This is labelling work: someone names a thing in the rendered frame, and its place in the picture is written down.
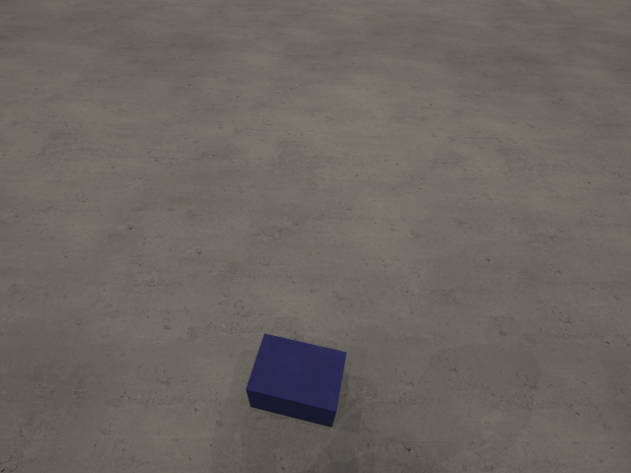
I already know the carton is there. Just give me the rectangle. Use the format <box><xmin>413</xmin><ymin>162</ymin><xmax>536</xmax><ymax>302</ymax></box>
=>
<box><xmin>246</xmin><ymin>333</ymin><xmax>347</xmax><ymax>427</ymax></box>

